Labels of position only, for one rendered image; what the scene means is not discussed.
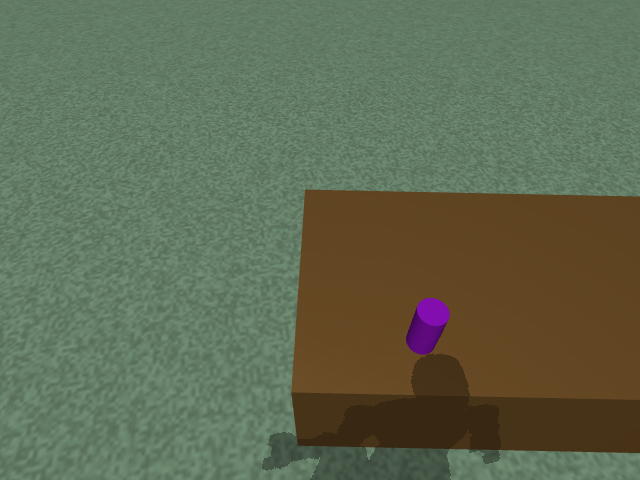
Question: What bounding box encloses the can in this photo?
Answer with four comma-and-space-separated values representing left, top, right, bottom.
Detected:
406, 298, 450, 355

